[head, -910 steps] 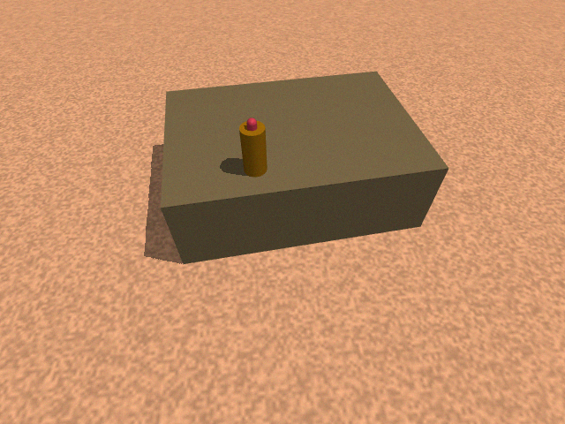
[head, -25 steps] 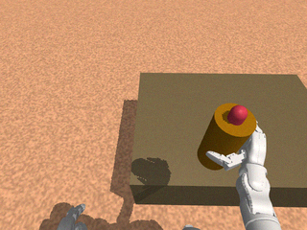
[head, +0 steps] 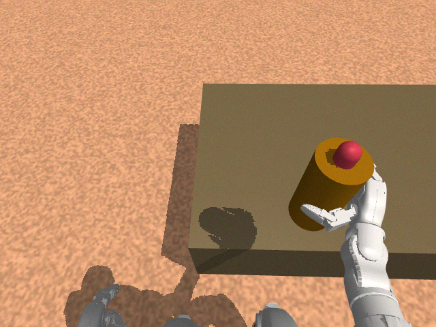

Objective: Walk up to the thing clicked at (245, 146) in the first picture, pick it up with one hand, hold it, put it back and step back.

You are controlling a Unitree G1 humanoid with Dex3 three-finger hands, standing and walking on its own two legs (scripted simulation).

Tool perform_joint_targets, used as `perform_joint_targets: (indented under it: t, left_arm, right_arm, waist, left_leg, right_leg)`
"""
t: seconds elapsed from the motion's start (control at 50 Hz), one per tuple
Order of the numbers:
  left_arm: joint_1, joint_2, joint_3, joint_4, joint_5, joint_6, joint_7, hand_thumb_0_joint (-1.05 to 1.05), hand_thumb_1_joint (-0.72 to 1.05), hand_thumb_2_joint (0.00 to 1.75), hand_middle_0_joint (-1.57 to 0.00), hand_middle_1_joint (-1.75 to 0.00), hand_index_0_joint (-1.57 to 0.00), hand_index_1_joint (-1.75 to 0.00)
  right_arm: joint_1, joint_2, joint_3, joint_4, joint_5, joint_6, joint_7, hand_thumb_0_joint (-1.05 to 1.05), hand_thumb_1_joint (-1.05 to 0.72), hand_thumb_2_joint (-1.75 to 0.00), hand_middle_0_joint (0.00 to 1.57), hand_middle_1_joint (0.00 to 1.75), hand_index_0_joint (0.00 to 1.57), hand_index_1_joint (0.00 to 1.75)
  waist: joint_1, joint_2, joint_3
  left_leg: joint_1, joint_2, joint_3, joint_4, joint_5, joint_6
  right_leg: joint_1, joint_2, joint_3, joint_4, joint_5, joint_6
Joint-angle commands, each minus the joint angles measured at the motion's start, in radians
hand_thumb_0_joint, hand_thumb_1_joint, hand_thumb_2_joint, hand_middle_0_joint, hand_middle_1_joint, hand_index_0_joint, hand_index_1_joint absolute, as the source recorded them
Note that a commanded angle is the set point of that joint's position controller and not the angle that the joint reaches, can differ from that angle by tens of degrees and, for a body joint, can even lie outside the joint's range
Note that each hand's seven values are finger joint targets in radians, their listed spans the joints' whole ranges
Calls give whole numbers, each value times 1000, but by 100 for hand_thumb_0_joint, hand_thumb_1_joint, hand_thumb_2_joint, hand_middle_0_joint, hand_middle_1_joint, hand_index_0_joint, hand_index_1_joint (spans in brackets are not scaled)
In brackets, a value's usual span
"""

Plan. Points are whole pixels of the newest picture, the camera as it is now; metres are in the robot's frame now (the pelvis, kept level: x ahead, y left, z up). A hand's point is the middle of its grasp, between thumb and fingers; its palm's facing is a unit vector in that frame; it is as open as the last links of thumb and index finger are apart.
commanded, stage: crouch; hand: right
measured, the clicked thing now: (327, 184) +0.36 -0.17 +0.05
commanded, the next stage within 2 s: lower in 0.94 s
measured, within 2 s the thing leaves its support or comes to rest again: rests again in 1.82 s
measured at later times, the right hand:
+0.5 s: hand (321, 185) +0.44 -0.22 -0.10, palm faces +0.28 +0.96 +0.01, open 12.0 cm
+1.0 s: hand (318, 186) +0.47 -0.24 -0.16, palm faces +0.31 +0.95 +0.00, open 12.0 cm
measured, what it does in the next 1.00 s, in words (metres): lowers itself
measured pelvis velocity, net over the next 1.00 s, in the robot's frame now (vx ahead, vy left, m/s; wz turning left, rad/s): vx -0.03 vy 0.00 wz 0.08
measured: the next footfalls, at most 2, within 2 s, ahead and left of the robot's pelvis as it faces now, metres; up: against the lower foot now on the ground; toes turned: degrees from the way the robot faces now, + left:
none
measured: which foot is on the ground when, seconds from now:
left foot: down 0.00-1.00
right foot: down 0.00-1.00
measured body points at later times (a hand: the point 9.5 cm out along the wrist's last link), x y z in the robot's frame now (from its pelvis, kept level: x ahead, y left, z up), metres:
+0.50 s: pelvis -0.02 -0.01 -0.10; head +0.14 -0.04 +0.32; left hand +0.06 +0.26 -0.23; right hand +0.42 -0.27 -0.10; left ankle -0.01 +0.13 -0.69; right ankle +0.05 -0.13 -0.69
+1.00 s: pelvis -0.03 +0.00 -0.16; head +0.16 -0.04 +0.24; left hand +0.04 +0.27 -0.28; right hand +0.45 -0.29 -0.16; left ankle -0.01 +0.13 -0.69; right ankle +0.05 -0.13 -0.69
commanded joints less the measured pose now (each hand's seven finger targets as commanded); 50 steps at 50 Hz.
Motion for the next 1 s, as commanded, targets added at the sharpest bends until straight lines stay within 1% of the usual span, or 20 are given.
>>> perform_joint_targets:
  t: [0.0, 0.14, 0.2, 0.22, 0.3, 0.32, 0.34, 0.4, 0.44, 0.48, 0.52, 0.6, 0.62, 0.68, 0.7, 0.78, 0.84, 0.86, 0.92, 0.98]
  left_arm:
    - [15, 141, 55, -83, 15, -46, 5, 0, 89, 92, -19, -30, -19, -31]
    - [63, 170, 53, -83, 34, -44, -16, 0, 88, 93, -19, -30, -18, -31]
    - [77, 174, 51, -71, 40, -33, -26, 0, 88, 93, -19, -30, -18, -31]
    - [93, 204, 72, -58, 40, -27, -23, 0, 87, 94, -19, -29, -17, -31]
    - [98, 199, 58, -62, 35, -10, -36, 0, 87, 93, -19, -30, -18, -31]
    - [100, 201, 61, -60, 37, -7, -40, 0, 87, 94, -19, -30, -18, -31]
    - [116, 197, 56, -60, 35, -2, -43, 0, 88, 93, -20, -30, -18, -31]
    - [107, 204, 52, -61, 37, 11, -51, 0, 88, 93, -20, -30, -19, -31]
    - [107, 190, 46, -71, 39, 15, -57, 0, 88, 93, -20, -30, -19, -31]
    - [120, 197, 53, -48, 44, 21, -58, 0, 88, 93, -19, -30, -18, -31]
    - [114, 198, 51, -43, 47, 23, -62, 0, 88, 93, -20, -30, -18, -31]
    - [121, 211, 54, -35, 53, 27, -62, 0, 87, 93, -19, -30, -18, -31]
    - [120, 207, 49, -45, 52, 29, -62, 0, 87, 93, -19, -30, -18, -31]
    - [131, 215, 51, -31, 56, 31, -62, 0, 88, 93, -19, -30, -18, -31]
    - [124, 222, 52, -35, 54, 31, -62, 0, 87, 93, -20, -30, -18, -31]
    - [112, 211, 33, -46, 52, 27, -62, 0, 88, 92, -19, -30, -18, -31]
    - [128, 233, 47, -42, 51, 29, -58, 0, 88, 92, -19, -29, -18, -30]
    - [122, 213, 31, -51, 52, 25, -59, 0, 87, 93, -19, -30, -18, -31]
    - [140, 223, 40, -38, 55, 27, -56, 0, 87, 93, -19, -30, -18, -31]
    - [129, 220, 34, -35, 55, 30, -56, 0, 87, 93, -19, -30, -18, -31]
  right_arm:
    - [-395, -152, -62, -79, -6, -135, 18, 0, 7, -124, 122, 140, 127, 140]
    - [-564, -316, -175, 5, -4, -235, 55, 0, 1, -133, 128, 147, 134, 147]
    - [-582, -306, -180, 105, 1, -242, 85, 0, -1, -131, 127, 145, 132, 145]
    - [-639, -363, -209, 34, 4, -249, 86, 0, -1, -131, 127, 145, 132, 145]
    - [-583, -320, -210, 195, 5, -214, 112, 0, 2, -126, 123, 140, 128, 140]
    - [-640, -307, -180, 137, 4, -219, 121, 0, 1, -125, 123, 139, 127, 139]
    - [-695, -347, -204, 96, 0, -221, 116, 0, 1, -124, 122, 138, 127, 138]
    - [-608, -366, -249, 228, -7, -201, 110, 0, -2, -122, 122, 137, 126, 137]
    - [-760, -406, -255, 82, -8, -224, 96, 0, -2, -123, 123, 137, 127, 137]
    - [-694, -392, -258, 169, -14, -220, 91, 0, -1, -124, 124, 139, 128, 139]
    - [-749, -426, -278, 145, -20, -231, 87, 0, -2, -124, 124, 138, 128, 138]
    - [-785, -421, -260, 221, -43, -227, 95, 0, 1, -125, 123, 139, 128, 139]
    - [-845, -477, -290, 142, -41, -234, 92, 0, 4, -124, 122, 138, 127, 138]
    - [-846, -424, -254, 248, -46, -217, 106, 0, 4, -125, 122, 139, 127, 139]
    - [-865, -472, -282, 219, -43, -217, 104, 0, 2, -125, 122, 139, 127, 139]
    - [-836, -455, -269, 345, -45, -189, 121, 0, 7, -124, 120, 138, 125, 138]
    - [-907, -559, -324, 241, -41, -196, 112, 0, 6, -123, 119, 136, 124, 136]
    - [-870, -505, -292, 309, -39, -186, 120, 0, 6, -124, 120, 138, 125, 138]
    - [-921, -591, -349, 227, -39, -194, 115, 0, 4, -125, 121, 139, 126, 139]
    - [-907, -544, -314, 284, -40, -182, 127, 0, 0, -126, 121, 138, 126, 138]
  waist:
    - [35, -4, -319]
    - [27, -78, -586]
    - [44, -75, -597]
    - [33, -108, -635]
    - [51, -62, -599]
    - [57, -103, -617]
    - [46, -111, -666]
    - [48, -85, -622]
    - [39, -131, -696]
    - [48, -128, -662]
    - [49, -155, -659]
    - [81, -165, -663]
    - [73, -180, -689]
    - [100, -177, -669]
    - [85, -199, -679]
    - [101, -163, -638]
    - [76, -190, -716]
    - [88, -161, -698]
    - [76, -166, -767]
    - [94, -168, -726]
  left_leg:
    - [-150, -14, -14, -26, 147, 11]
    - [-305, -29, -10, 156, 231, 8]
    - [-372, -38, -6, 209, 259, 6]
    - [-388, -40, -4, 223, 244, 12]
    - [-440, -47, 17, 249, 205, 18]
    - [-465, -47, 21, 266, 194, 24]
    - [-470, -49, 24, 280, 206, 26]
    - [-512, -54, 38, 315, 179, 29]
    - [-523, -54, 32, 334, 176, 34]
    - [-556, -54, 34, 352, 161, 34]
    - [-592, -54, 34, 375, 128, 38]
    - [-669, -54, 40, 407, 81, 39]
    - [-670, -54, 38, 410, 75, 41]
    - [-731, -57, 47, 439, 51, 42]
    - [-730, -55, 44, 443, 32, 45]
    - [-755, -58, 44, 449, -13, 41]
    - [-735, -57, 38, 469, 1, 44]
    - [-734, -61, 41, 471, 20, 39]
    - [-706, -63, 34, 495, 90, 36]
    - [-731, -66, 36, 498, 62, 37]
  right_leg:
    - [122, 15, 20, 19, 53, -30]
    - [47, 12, 29, 235, 187, -35]
    - [-29, 9, 34, 306, 212, -41]
    - [-12, 5, 37, 311, 213, -39]
    - [-91, 2, 54, 334, 166, -43]
    - [-87, 2, 57, 338, 164, -40]
    - [-57, -1, 63, 344, 196, -39]
    - [-114, -3, 77, 373, 183, -38]
    - [-99, -5, 74, 387, 179, -36]
    - [-134, -6, 71, 413, 157, -37]
    - [-172, -6, 77, 423, 117, -35]
    - [-184, -15, 105, 443, 70, -32]
    - [-190, -13, 101, 448, 57, -33]
    - [-215, -18, 112, 474, 34, -31]
    - [-224, -15, 112, 468, 10, -29]
    - [-314, -15, 110, 498, -76, -34]
    - [-313, -13, 98, 519, -58, -35]
    - [-341, -13, 91, 542, -36, -40]
    - [-352, -13, 79, 587, 38, -47]
    - [-384, -12, 80, 591, 1, -47]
